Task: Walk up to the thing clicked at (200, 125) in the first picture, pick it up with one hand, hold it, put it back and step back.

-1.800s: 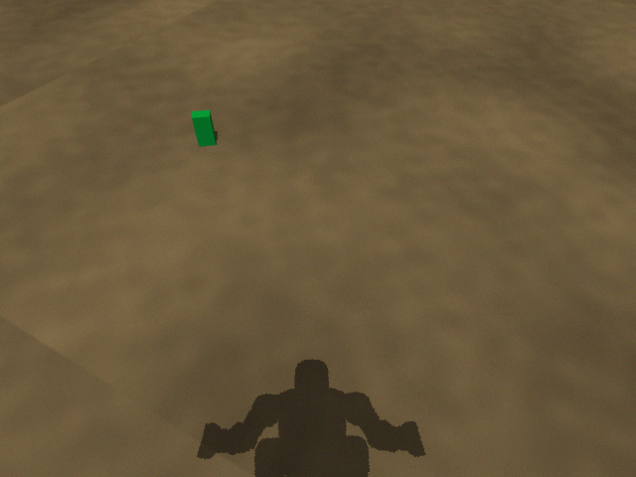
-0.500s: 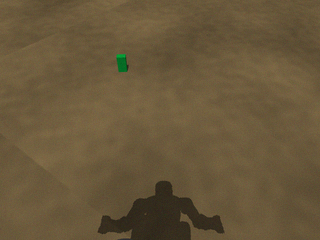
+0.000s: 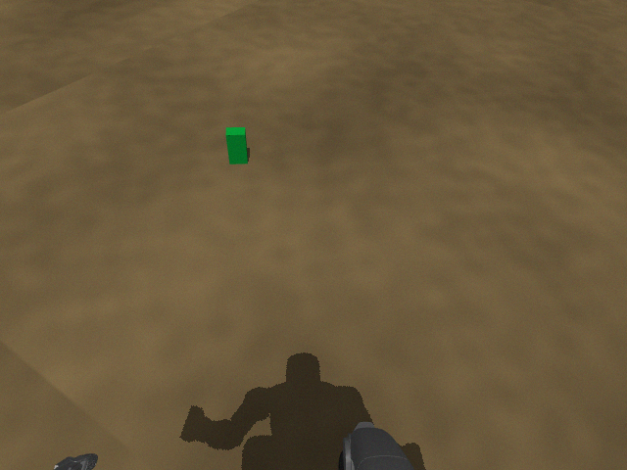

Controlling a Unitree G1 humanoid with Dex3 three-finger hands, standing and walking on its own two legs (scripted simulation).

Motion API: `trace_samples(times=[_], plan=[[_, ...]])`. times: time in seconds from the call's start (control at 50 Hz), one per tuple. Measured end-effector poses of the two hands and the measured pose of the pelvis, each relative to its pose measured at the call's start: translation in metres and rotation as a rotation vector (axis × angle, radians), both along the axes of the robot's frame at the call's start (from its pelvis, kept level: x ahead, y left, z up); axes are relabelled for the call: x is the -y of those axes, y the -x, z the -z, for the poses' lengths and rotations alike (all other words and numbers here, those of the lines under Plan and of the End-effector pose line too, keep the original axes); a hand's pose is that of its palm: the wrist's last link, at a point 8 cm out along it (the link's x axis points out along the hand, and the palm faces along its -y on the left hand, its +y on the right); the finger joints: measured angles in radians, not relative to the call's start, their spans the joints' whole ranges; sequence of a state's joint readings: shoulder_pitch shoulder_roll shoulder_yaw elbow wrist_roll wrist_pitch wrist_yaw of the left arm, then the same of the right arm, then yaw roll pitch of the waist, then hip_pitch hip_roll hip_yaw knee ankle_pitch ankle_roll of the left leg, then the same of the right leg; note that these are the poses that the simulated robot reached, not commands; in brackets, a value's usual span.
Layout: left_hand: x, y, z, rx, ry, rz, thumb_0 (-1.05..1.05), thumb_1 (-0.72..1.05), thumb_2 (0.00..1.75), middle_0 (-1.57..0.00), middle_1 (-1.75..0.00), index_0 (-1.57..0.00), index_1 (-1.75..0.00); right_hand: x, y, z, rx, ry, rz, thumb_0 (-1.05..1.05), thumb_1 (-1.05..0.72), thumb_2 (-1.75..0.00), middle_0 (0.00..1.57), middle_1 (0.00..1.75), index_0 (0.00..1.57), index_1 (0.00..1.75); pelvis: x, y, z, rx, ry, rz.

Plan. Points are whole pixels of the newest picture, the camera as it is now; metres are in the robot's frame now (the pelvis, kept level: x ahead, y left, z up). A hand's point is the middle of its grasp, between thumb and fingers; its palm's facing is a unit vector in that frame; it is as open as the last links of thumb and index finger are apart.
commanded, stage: walk up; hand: left
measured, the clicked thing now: (237, 146) +1.63 +0.21 -0.69
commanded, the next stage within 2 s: none
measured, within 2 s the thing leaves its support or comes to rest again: neither
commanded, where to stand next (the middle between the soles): +1.30 -0.05 m, yaw +2 degrees
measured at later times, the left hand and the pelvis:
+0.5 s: hand (142, 357) +0.33 +0.25 -0.14, palm faces +0.04 -0.94 -0.35, open 7.4 cm; pelvis +0.30 -0.03 +0.00, yaw +2 degrees
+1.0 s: hand (167, 212) +0.65 +0.26 -0.14, palm faces -0.08 -0.93 -0.35, open 7.4 cm; pelvis +0.55 -0.01 -0.01, yaw +1 degrees
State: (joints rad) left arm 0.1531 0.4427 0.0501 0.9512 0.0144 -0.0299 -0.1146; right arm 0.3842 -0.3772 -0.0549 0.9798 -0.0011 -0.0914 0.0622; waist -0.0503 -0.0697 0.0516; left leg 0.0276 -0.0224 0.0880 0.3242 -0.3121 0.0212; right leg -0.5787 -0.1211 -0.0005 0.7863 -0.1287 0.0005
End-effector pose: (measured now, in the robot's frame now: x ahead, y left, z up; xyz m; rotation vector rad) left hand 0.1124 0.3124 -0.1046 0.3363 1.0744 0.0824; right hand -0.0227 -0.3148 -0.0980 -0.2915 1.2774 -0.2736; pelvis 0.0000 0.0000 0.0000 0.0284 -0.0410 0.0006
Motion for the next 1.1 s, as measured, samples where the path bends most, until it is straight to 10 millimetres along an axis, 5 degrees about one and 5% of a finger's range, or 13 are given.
trace_samples(times=[0.12,0.22,0.28,0.42,0.52,0.62,0.7,0.84,0.98,1.1], plan=[[0.019,-0.106,0.000,0.036,-0.027,0.018,0.01,0.91,0.90,-0.20,-0.30,-0.20,-0.30,0.014,-0.067,0.027,-0.056,-0.027,0.003,0.00,-0.90,-0.90,0.21,0.30,0.21,0.30,0.016,-0.081,0.016,-0.029,-0.005,-0.013],[0.044,-0.182,-0.001,0.113,-0.032,0.001,0.01,0.91,0.90,-0.20,-0.30,-0.20,-0.30,0.033,-0.157,0.044,-0.056,-0.025,-0.036,0.01,-0.90,-0.90,0.20,0.30,0.21,0.30,0.033,-0.145,0.024,-0.029,0.041,-0.024],[0.051,-0.196,-0.011,0.135,-0.023,-0.054,0.01,0.91,0.90,-0.20,-0.30,-0.20,-0.30,0.036,-0.225,0.033,0.005,-0.027,-0.097,0.01,-0.90,-0.90,0.20,0.30,0.21,0.30,0.038,-0.177,0.013,-0.014,0.017,-0.037],[0.037,-0.193,-0.010,0.002,-0.044,-0.138,0.01,0.91,0.90,-0.20,-0.30,-0.21,-0.30,0.039,-0.381,-0.002,0.211,-0.001,-0.199,0.00,-0.90,-0.90,0.20,0.30,0.20,0.30,0.036,-0.253,0.000,-0.001,0.041,-0.027],[0.014,-0.209,0.004,-0.082,-0.043,-0.172,0.01,0.91,0.90,-0.20,-0.30,-0.21,-0.30,0.025,-0.465,-0.014,0.231,0.019,-0.264,0.00,-0.90,-0.90,0.20,0.30,0.20,0.30,0.025,-0.309,0.005,-0.014,0.067,-0.044],[-0.015,-0.250,0.034,-0.134,-0.038,-0.203,0.01,0.91,0.90,-0.20,-0.30,-0.20,-0.30,0.000,-0.538,-0.008,0.229,0.055,-0.297,0.00,-0.90,-0.90,0.20,0.30,0.20,0.30,0.004,-0.375,0.023,-0.026,0.047,-0.055],[-0.018,-0.302,0.038,-0.166,-0.028,-0.174,0.01,0.91,0.90,-0.20,-0.30,-0.20,-0.30,-0.017,-0.567,-0.011,0.265,0.051,-0.257,0.00,-0.90,-0.90,0.20,0.30,0.21,0.30,-0.008,-0.414,0.020,-0.020,0.044,-0.041],[-0.016,-0.414,0.015,-0.066,-0.005,-0.102,0.01,0.91,0.90,-0.20,-0.30,-0.20,-0.30,-0.020,-0.572,-0.017,0.183,0.027,-0.162,0.00,-0.90,-0.90,0.21,0.30,0.21,0.30,-0.010,-0.478,0.001,-0.002,0.026,-0.031],[-0.001,-0.515,-0.002,-0.020,-0.034,-0.034,0.01,0.91,0.90,-0.20,-0.30,-0.20,-0.30,0.006,-0.592,0.000,0.098,0.007,-0.098,0.00,-0.90,-0.90,0.21,0.30,0.21,0.30,0.006,-0.542,0.003,-0.004,-0.001,-0.011],[0.032,-0.603,-0.005,0.045,-0.079,-0.012,0.01,0.91,0.90,-0.20,-0.30,-0.20,-0.30,0.045,-0.639,0.035,0.060,-0.003,-0.058,0.00,-0.90,-0.90,0.21,0.30,0.21,0.30,0.035,-0.605,0.022,-0.004,0.015,-0.006]])
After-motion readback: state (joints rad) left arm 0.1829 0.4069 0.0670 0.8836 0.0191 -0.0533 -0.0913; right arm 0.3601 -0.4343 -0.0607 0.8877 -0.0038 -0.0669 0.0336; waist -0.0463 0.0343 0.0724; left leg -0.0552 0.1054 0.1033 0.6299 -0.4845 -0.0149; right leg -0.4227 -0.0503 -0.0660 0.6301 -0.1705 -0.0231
